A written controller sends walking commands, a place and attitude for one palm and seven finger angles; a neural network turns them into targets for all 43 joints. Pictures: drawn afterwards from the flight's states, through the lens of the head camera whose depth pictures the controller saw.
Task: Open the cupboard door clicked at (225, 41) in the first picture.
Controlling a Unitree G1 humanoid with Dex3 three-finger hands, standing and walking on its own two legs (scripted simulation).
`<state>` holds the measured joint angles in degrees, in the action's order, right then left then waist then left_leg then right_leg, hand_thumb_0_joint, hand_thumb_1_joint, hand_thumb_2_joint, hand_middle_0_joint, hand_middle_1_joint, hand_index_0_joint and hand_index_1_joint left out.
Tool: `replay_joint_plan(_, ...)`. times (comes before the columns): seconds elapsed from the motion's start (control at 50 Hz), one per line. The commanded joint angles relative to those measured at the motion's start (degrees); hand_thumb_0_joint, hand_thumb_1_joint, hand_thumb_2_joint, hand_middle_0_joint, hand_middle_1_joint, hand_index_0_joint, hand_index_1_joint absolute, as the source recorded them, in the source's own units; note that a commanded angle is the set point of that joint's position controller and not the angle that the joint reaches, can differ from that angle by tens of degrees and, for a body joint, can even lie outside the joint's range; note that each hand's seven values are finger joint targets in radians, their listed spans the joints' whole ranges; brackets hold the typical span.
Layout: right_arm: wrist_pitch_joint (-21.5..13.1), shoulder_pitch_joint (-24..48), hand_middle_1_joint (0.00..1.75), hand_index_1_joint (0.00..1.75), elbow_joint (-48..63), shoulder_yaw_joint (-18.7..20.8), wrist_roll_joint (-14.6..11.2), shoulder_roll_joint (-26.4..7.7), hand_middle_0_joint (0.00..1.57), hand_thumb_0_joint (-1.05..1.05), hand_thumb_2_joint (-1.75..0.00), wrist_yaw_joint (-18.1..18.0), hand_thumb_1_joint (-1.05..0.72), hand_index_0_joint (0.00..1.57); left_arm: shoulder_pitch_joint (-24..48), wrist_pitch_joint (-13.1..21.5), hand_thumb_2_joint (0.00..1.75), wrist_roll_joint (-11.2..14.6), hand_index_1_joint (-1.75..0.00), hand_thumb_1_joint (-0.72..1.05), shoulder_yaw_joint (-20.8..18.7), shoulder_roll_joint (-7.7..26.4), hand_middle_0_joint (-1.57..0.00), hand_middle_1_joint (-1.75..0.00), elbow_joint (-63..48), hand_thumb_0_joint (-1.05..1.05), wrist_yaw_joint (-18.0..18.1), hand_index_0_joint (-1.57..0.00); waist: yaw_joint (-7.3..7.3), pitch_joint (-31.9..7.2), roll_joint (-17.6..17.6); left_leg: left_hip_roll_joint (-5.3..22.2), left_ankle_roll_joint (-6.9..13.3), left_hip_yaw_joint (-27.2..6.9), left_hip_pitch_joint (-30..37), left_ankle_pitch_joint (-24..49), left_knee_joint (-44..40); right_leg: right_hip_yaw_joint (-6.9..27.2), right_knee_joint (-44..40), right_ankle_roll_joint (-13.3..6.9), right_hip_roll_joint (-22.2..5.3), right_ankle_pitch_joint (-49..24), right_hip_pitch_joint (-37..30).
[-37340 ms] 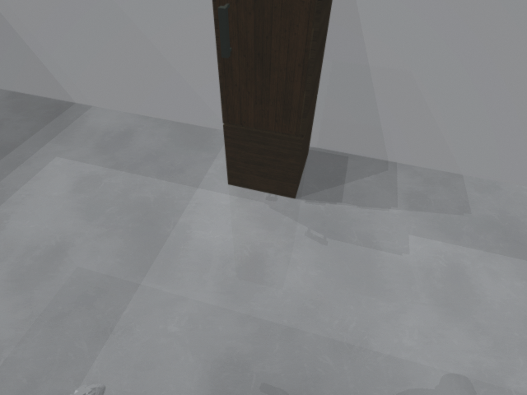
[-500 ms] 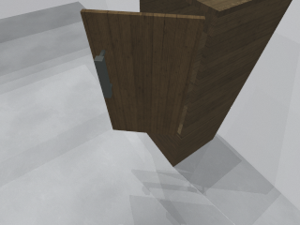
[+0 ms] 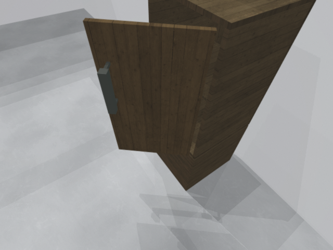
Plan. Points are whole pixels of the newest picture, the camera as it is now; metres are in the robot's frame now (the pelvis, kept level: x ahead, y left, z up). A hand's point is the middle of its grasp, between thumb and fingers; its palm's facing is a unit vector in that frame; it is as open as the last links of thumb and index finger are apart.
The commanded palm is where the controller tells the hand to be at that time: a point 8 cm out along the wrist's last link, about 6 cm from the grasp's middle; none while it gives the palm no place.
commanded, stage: look again from close up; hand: left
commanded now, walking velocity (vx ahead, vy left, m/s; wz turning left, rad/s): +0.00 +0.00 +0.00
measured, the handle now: (110, 88) +0.55 +0.21 +0.05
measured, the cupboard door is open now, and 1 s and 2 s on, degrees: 50 50 50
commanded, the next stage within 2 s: come to a stop and stand still in 0.60 s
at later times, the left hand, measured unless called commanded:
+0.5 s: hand out of the picture -0.02 +0.18 -0.18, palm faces +0.02 -0.98 -0.17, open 7.4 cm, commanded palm none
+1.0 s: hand out of the picture -0.05 +0.18 -0.18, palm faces +0.02 -0.98 -0.18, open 7.4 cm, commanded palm none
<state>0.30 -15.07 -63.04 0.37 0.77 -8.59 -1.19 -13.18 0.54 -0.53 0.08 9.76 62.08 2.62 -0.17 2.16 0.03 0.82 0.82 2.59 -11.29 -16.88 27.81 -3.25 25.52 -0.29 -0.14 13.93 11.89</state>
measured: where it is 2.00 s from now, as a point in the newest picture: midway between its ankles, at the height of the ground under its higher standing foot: outside the picture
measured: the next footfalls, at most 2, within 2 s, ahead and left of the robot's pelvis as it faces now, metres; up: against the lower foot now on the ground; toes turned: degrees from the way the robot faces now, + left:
none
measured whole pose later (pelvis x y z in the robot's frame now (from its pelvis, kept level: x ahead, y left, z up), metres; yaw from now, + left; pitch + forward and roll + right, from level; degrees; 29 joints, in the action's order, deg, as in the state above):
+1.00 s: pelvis -0.04 +0.02 -0.01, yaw +0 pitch -2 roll +0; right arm -0.7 -18.5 -59.9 -0.1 1.0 -8.7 -0.8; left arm -19.5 0.2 -1.2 1.0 8.2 62.3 2.1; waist -0.5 0.1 -0.2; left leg -1.5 2.8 3.4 -13.2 -14.9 30.3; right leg -2.4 29.8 1.0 -2.6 12.9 14.6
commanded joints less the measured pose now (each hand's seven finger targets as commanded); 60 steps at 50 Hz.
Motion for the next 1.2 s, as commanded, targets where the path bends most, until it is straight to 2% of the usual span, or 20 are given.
replay_joint_plan(0.0,-2.3,-4.9,0.30,0.30,5.1,0.8,-0.1,-6.2,0.20,0.00,-0.90,-0.7,-0.90,0.20,-4.7,1.7,0.90,-0.1,-0.30,0.90,-0.8,6.3,-0.20,-0.30,-2.4,0.00,0.3,-0.20,-1.00,-9.5,2.2,5.4,0.6,-4.8,1.5,17.6,-0.7,5.6,2.9,-2.6,-7.5,-21.9,-4.8)
replay_joint_plan(0.02,-2.2,-4.5,0.30,0.30,5.4,1.0,-0.2,-6.6,0.20,0.00,-0.90,-0.7,-0.90,0.20,-4.8,1.6,0.90,-0.2,-0.30,0.90,-0.7,5.8,-0.20,-0.30,-2.5,0.00,0.2,-0.20,-0.89,-8.2,3.5,5.6,0.8,-5.0,1.2,18.1,-0.9,5.2,2.5,-2.3,-7.0,-19.5,-3.9)
replay_joint_plan(0.04,-2.4,-4.2,0.30,0.30,5.5,0.8,0.0,-6.7,0.20,0.00,-0.90,-0.8,-0.90,0.20,-4.6,1.3,0.90,-0.3,-0.30,0.90,-0.6,5.8,-0.20,-0.30,-2.4,0.00,0.1,-0.20,-0.70,-5.8,0.6,5.6,1.0,-4.8,0.6,20.1,-1.3,4.8,2.6,-2.3,-6.5,-17.9,-2.8)
replay_joint_plan(0.06,-2.3,-3.7,0.30,0.30,5.6,0.7,0.0,-6.7,0.20,0.00,-0.90,-0.8,-0.90,0.20,-4.9,1.2,0.90,-0.3,-0.30,0.90,-0.6,5.7,-0.20,-0.30,-2.4,0.00,0.0,-0.20,-0.49,-3.5,-0.2,5.5,1.1,-5.0,-0.4,20.0,-1.8,5.0,2.4,-2.3,-6.2,-16.1,-1.8)
replay_joint_plan(0.1,-2.1,-3.0,0.30,0.30,5.9,0.7,-0.1,-6.9,0.20,0.00,-0.90,-0.8,-0.90,0.20,-5.3,0.9,0.90,-0.3,-0.30,0.90,-0.5,5.4,-0.20,-0.30,-2.2,0.00,-0.2,-0.20,-0.34,0.2,0.8,5.3,1.3,-5.3,-2.1,14.5,-3.5,5.4,0.9,-2.0,-5.8,-11.0,0.0)
replay_joint_plan(0.22,-2.2,-2.5,0.30,0.30,5.2,0.5,-0.1,-7.3,0.20,0.00,-0.90,-0.5,-0.90,0.20,-6.0,0.7,0.90,-0.2,-0.30,0.90,-0.3,5.5,-0.20,-0.30,-2.2,0.00,-0.5,-0.20,-0.18,2.3,0.4,4.8,1.6,-6.0,-3.3,6.2,-7.0,6.1,-1.6,-1.7,-5.5,-3.7,0.8)
replay_joint_plan(0.42,-2.2,-2.9,0.30,0.30,3.7,0.3,0.0,-7.0,0.20,0.00,-0.90,-0.2,-0.90,0.20,-7.2,0.6,0.90,-0.3,-0.30,0.90,-0.2,5.1,-0.20,-0.30,-2.1,0.00,-0.6,-0.20,0.13,3.0,-0.3,4.5,1.3,-6.5,-5.0,-0.6,-10.1,6.0,-3.6,-1.4,-5.6,-0.7,0.6)
replay_joint_plan(0.54,-2.2,-3.8,0.30,0.30,2.4,0.2,-0.2,-6.0,0.20,0.00,-0.90,-0.2,-0.90,0.20,-8.1,0.7,0.90,-0.4,-0.30,0.90,-0.2,4.6,-0.20,-0.30,-1.6,0.00,-0.6,-0.20,0.45,2.9,0.6,4.7,1.3,-6.1,-5.0,0.2,-10.3,5.7,-4.3,-1.3,-5.9,-1.7,-0.1)
replay_joint_plan(0.62,-2.4,-4.6,0.30,0.30,1.4,0.0,-0.1,-5.8,0.20,0.00,-0.90,-0.3,-0.90,0.20,-8.6,0.7,0.90,-0.2,-0.30,0.90,-0.1,4.0,-0.20,-0.30,-1.1,0.00,-0.5,-0.20,0.41,2.0,-0.7,4.9,1.2,-6.1,-4.5,1.5,-10.4,5.7,-3.8,-1.3,-5.8,-3.1,-0.5)
replay_joint_plan(0.7,-2.3,-5.1,0.30,0.30,0.7,-0.1,-0.2,-5.4,0.20,0.00,-0.90,-0.4,-0.90,0.20,-9.0,0.6,0.90,-0.3,-0.30,0.90,-0.1,3.5,-0.20,-0.30,-0.7,0.00,-0.5,-0.20,0.48,3.4,-0.1,4.9,1.1,-6.4,-5.5,0.0,-10.9,5.5,-4.0,-1.2,-5.7,-2.4,-0.1)
replay_joint_plan(0.72,-2.5,0.6,0.30,0.30,4.4,-0.1,-0.6,-7.4,0.20,0.00,-0.90,0.1,-0.90,0.20,-11.7,1.2,0.90,-1.0,-0.30,0.90,0.4,4.7,-0.20,-0.30,1.5,0.00,1.7,-0.20,2.43,6.3,-2.9,5.7,-0.5,-2.2,-6.4,7.7,-1.2,5.8,-3.3,-1.2,-7.5,-9.9,3.4)
replay_joint_plan(0.74,-2.1,-0.1,0.30,0.30,5.8,-0.8,-0.6,-5.7,0.20,0.00,-0.90,0.4,-0.90,0.20,-10.8,2.1,0.90,-0.8,-0.30,0.90,0.2,6.4,-0.20,-0.30,1.4,0.00,1.1,-0.20,0.34,4.9,-1.2,4.2,-0.9,-2.7,-6.4,6.2,-1.8,5.7,-3.0,-1.9,-8.9,-13.8,2.6)
replay_joint_plan(0.76,-2.5,-5.3,0.30,0.30,5.4,-0.7,0.0,-4.0,0.20,0.00,-0.90,0.2,-0.90,0.20,-10.4,2.1,0.90,-0.6,-0.30,0.90,0.3,5.2,-0.20,-0.30,0.2,0.00,0.8,-0.20,-0.65,-1.8,0.0,3.9,-0.4,-4.1,-4.0,3.5,-1.9,7.2,-0.9,-2.5,-8.5,-6.9,0.2)
replay_joint_plan(0.78,-2.6,-6.4,0.30,0.30,4.8,-0.4,0.2,-5.0,0.20,0.00,-0.90,0.0,-0.90,0.20,-9.0,1.8,0.90,-0.5,-0.30,0.90,0.3,4.9,-0.20,-0.30,-0.3,0.00,0.4,-0.20,-0.96,-4.4,-1.2,4.6,0.2,-5.4,-2.7,7.0,-2.1,5.9,0.2,-2.5,-7.1,-3.8,0.0)
replay_joint_plan(0.82,-2.4,-5.3,0.30,0.30,5.5,0.1,0.0,-5.8,0.20,0.00,-0.90,-0.2,-0.90,0.20,-8.5,1.2,0.90,-0.5,-0.30,0.90,0.1,4.5,-0.20,-0.30,-1.2,0.00,-0.1,-0.20,-0.48,-2.1,-2.9,5.4,0.9,-7.0,-5.2,2.9,-5.0,5.0,-0.1,-1.9,-5.6,0.8,1.0)
replay_joint_plan(0.84,-2.3,-4.7,0.30,0.30,5.9,0.1,0.1,-5.6,0.20,0.00,-0.90,-0.2,-0.90,0.20,-7.9,1.0,0.90,-0.6,-0.30,0.90,0.1,4.4,-0.20,-0.30,-1.4,0.00,-0.2,-0.20,-0.24,1.0,-2.8,5.5,1.2,-7.5,-7.9,1.6,-6.2,4.5,-0.1,-1.9,-5.3,0.4,1.2)
replay_joint_plan(0.9,-2.0,-4.3,0.30,0.30,6.4,0.5,0.1,-6.2,0.20,0.00,-0.90,-0.1,-0.90,0.20,-8.8,0.7,0.90,-0.7,-0.30,0.90,-0.1,3.5,-0.20,-0.30,-2.0,0.00,-0.4,-0.20,-0.08,4.1,0.4,4.9,1.4,-8.4,-10.4,-6.5,-9.1,5.1,-0.8,-1.7,-4.9,3.1,2.7)
replay_joint_plan(0.96,-2.1,-4.4,0.30,0.30,6.3,0.7,0.2,-6.4,0.20,0.00,-0.90,0.0,-0.90,0.20,-9.3,0.7,0.90,-0.8,-0.30,0.90,-0.3,3.5,-0.20,-0.30,-2.4,0.00,-0.4,-0.20,0.17,4.7,-0.6,4.9,1.5,-8.7,-11.2,-8.3,-10.8,5.0,-0.8,-1.5,-4.7,2.4,2.3)
replay_joint_plan(1.02,-2.2,-4.5,0.30,0.30,6.1,0.7,0.1,-6.6,0.20,0.00,-0.90,0.0,-0.90,0.20,-9.5,0.8,0.90,-0.7,-0.30,0.90,-0.4,3.6,-0.20,-0.30,-2.8,0.00,-0.4,-0.20,0.22,3.8,0.7,4.7,1.6,-8.3,-9.9,-7.0,-10.7,5.5,-1.7,-1.4,-5.1,1.8,2.1)
replay_joint_plan(1.18,-2.4,-4.7,0.30,0.30,4.5,0.4,0.0,-6.2,0.20,0.00,-0.90,0.0,-0.90,0.20,-9.2,1.1,0.90,-0.5,-0.30,0.90,-0.4,4.1,-0.20,-0.30,-3.2,0.00,-0.5,-0.20,0.05,2.8,0.7,4.3,1.2,-6.7,-7.1,-2.5,-10.1,6.3,-3.8,-1.4,-5.8,0.5,2.0)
